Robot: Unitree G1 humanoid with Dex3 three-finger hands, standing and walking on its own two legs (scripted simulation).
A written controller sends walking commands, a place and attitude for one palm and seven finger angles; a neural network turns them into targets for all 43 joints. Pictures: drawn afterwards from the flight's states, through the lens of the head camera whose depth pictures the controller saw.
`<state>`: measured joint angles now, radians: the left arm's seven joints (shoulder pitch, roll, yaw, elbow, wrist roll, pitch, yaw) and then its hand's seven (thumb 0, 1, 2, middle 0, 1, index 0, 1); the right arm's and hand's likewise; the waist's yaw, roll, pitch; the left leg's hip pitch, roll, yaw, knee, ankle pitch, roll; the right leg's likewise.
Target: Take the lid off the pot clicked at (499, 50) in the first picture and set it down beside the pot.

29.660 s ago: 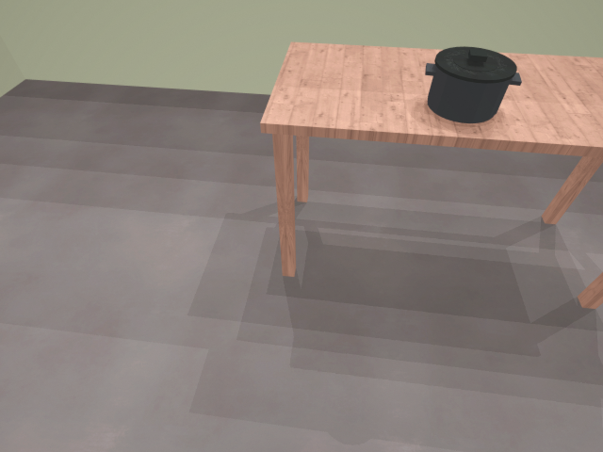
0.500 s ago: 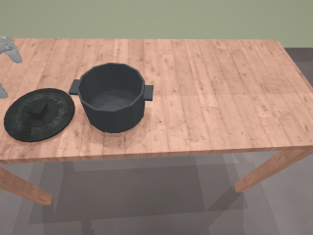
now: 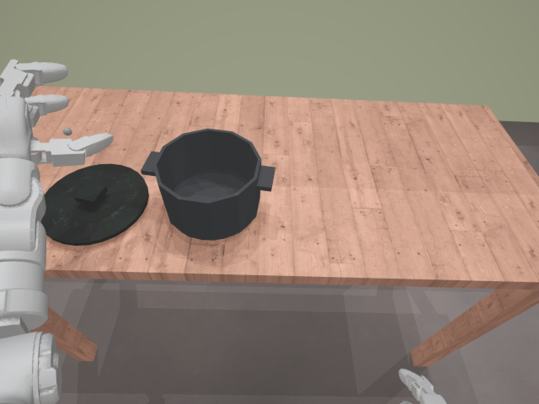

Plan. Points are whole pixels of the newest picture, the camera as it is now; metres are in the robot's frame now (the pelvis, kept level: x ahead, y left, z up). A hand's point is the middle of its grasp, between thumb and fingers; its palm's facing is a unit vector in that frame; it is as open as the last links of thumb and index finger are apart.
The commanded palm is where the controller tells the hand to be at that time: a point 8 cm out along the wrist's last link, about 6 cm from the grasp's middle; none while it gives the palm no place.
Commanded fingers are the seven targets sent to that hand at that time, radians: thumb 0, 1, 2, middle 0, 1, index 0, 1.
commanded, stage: draw the hand back to the body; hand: left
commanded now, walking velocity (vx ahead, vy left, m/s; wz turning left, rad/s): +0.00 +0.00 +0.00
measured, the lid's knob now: (91, 193) +0.47 +0.36 -0.01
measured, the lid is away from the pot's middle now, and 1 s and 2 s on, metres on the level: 0.23 0.23 0.23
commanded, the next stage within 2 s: step back with the hand held close in 1.52 s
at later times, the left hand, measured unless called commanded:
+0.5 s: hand (69, 183) +0.32 +0.26 +0.19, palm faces +0.50 -0.82 -0.29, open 8.7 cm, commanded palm +0.26 +0.29 +0.19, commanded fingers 0.00 0.76 0.82 -0.22 -0.42 -0.22 -0.42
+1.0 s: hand (62, 259) +0.23 +0.23 +0.17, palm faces +0.47 -0.83 -0.30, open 7.5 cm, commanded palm +0.17 +0.26 +0.18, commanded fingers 0.00 0.90 0.90 -0.20 -0.30 -0.20 -0.30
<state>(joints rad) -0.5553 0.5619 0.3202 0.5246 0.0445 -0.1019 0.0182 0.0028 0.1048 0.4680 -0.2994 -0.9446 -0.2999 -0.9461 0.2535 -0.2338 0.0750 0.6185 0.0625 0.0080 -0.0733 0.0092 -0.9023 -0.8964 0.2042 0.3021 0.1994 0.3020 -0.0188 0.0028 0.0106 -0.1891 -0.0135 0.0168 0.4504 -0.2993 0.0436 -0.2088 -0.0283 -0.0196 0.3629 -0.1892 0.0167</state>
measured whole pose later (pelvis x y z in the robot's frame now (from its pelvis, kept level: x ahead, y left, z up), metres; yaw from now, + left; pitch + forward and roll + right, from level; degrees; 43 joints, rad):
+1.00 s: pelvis -0.02 -0.04 +0.00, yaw +0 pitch -5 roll -1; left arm 0.17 0.35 0.35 -0.15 -0.09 -0.09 0.09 0.02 0.88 0.90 -0.20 -0.30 -0.21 -0.30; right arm 0.16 -0.23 0.04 0.68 0.03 -0.10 -0.08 0.01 -0.90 -0.90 0.20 0.30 0.20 0.30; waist 0.04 0.07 0.04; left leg -0.04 0.03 0.00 0.38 -0.25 -0.01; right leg -0.08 0.01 -0.04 0.34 -0.18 -0.01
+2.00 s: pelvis -0.04 -0.01 -0.01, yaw -1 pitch +0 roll +0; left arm 0.64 0.42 0.36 -0.61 -0.04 -0.19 0.07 0.02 0.89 0.90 -0.21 -0.30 -0.21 -0.30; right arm 0.18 -0.22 -0.01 0.53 0.02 -0.03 -0.06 0.01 -0.90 -0.90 0.20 0.30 0.20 0.30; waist -0.01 -0.03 0.07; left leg -0.23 -0.02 0.04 0.51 -0.28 0.04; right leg -0.28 -0.04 0.00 0.48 -0.19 0.04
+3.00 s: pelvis -0.17 +0.01 -0.03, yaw +1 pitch -1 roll -4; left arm 0.57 0.42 0.41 -0.67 -0.04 -0.27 0.14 0.02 0.88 0.90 -0.21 -0.30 -0.21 -0.30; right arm 0.21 -0.20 -0.02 0.57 0.01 -0.11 -0.06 0.02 -0.90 -0.90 0.20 0.30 0.20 0.30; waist -0.03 -0.02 0.05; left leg -0.51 0.02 0.01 0.67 -0.13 0.07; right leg -0.47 0.04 0.00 0.91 -0.44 0.01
